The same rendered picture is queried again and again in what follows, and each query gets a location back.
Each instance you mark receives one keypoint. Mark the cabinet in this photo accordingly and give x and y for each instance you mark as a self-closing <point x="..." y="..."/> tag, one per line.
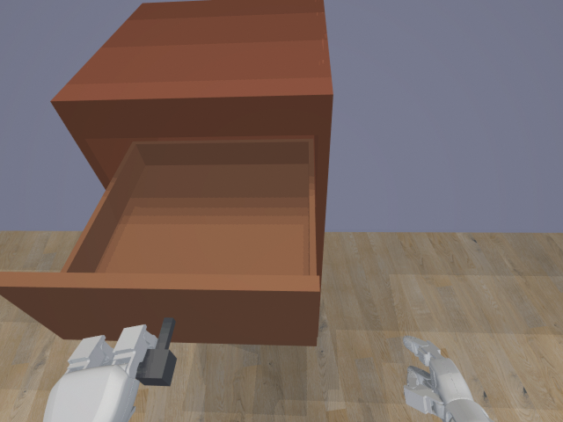
<point x="203" y="71"/>

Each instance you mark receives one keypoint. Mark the right robot hand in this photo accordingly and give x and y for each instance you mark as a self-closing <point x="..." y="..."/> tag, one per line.
<point x="431" y="392"/>

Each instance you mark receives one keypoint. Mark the left robot hand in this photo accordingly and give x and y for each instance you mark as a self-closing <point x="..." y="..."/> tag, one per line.
<point x="100" y="384"/>

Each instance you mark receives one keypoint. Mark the handle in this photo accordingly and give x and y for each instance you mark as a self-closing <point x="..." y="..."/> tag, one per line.
<point x="158" y="364"/>

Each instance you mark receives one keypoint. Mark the robot right forearm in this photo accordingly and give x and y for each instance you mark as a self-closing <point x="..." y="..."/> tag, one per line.
<point x="464" y="410"/>

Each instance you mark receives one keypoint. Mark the drawer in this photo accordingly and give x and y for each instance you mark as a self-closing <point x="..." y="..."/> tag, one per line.
<point x="220" y="235"/>

